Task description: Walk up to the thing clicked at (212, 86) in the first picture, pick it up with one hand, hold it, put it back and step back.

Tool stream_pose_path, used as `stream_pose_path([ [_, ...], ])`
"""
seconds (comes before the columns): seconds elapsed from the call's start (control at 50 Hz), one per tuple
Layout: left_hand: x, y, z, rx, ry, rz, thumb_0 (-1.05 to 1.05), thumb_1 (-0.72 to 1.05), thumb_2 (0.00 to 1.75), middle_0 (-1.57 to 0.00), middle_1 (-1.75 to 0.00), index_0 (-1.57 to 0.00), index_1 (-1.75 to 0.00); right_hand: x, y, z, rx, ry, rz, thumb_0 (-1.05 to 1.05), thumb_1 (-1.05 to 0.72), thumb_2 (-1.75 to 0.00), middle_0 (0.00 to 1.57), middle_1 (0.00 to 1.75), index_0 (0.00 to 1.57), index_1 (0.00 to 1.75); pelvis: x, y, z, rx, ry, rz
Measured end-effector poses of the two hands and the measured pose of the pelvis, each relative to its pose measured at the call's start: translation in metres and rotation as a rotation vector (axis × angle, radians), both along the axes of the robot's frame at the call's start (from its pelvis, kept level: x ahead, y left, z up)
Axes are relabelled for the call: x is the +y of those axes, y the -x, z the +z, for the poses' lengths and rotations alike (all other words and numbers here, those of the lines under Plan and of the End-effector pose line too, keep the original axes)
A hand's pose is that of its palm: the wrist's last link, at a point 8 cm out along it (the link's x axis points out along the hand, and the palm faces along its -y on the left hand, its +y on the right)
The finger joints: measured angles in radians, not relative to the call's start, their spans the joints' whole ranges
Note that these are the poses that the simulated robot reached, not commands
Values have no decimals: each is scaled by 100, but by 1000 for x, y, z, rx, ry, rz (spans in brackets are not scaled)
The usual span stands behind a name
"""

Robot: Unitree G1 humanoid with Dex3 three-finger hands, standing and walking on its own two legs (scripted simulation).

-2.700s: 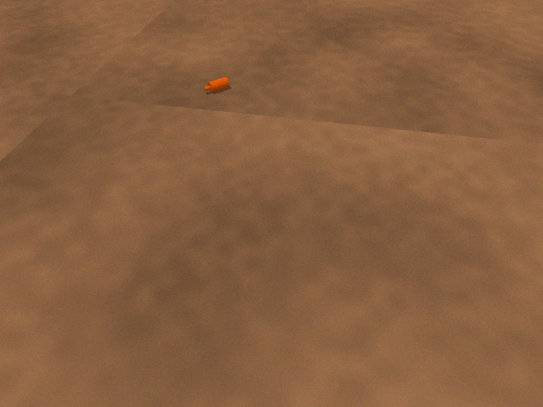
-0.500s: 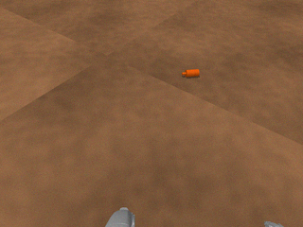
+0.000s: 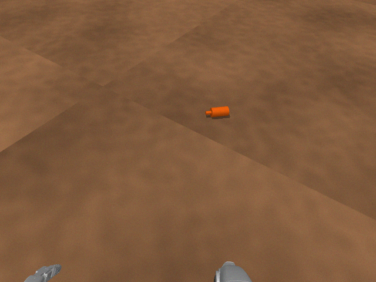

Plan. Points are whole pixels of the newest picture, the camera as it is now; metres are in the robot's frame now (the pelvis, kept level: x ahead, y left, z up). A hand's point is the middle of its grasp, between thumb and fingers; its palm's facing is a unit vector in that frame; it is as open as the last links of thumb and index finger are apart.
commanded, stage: walk up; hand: left
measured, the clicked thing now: (216, 111) +1.41 -0.30 -0.72
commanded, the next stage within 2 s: none
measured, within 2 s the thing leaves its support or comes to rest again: neither
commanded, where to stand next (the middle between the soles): +1.04 -0.58 m, yaw +8 degrees
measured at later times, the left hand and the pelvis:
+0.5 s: hand (125, 244) +0.25 +0.16 -0.16, palm faces +0.07 -0.95 -0.31, open 7.4 cm; pelvis +0.25 -0.11 -0.01, yaw +3 degrees
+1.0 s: hand (176, 153) +0.52 +0.03 -0.12, palm faces +0.05 -0.92 -0.40, open 7.4 cm; pelvis +0.45 -0.27 -0.01, yaw +2 degrees
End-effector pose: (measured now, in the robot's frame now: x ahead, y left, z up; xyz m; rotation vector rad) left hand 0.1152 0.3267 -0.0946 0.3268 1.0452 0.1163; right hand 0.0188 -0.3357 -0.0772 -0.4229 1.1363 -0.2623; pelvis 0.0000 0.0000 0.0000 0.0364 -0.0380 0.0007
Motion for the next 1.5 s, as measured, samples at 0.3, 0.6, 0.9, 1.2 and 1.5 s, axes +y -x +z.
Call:
stream_pose_path([
  [0.3, -98, -85, 17, 29, -40, 118, 0, 90, 89, -21, -30, -21, -30, -84, -201, -12, -8, -54, 83, 1, -91, -90, 20, 30, 20, 30, -93, -147, 11, 6, 37, 24],
  [0.6, -142, -184, -41, 190, 30, 134, 1, 91, 89, -21, -30, -20, -30, -115, -369, 7, -143, 31, 97, 0, -90, -89, 21, 30, 21, 30, -130, -292, -9, -29, 12, 33],
  [0.9, -220, -377, -1, 8, -71, 76, 0, 91, 90, -21, -30, -20, -30, -260, -430, -21, 4, 50, 12, 0, -90, -89, 21, 30, 21, 30, -240, -414, -18, -14, 16, 22],
  [1.2, -305, -406, -10, 125, -21, 188, 0, 90, 89, -21, -30, -21, -30, -282, -590, -9, 3, -25, 148, 0, -90, -89, 20, 30, 21, 30, -305, -521, 1, 0, 51, 61],
  [1.5, -372, -565, -24, 75, 22, 83, 1, 91, 89, -21, -30, -20, -30, -377, -643, 11, -7, 88, 54, 0, -90, -89, 21, 30, 21, 30, -368, -617, -5, -23, 4, 47],
])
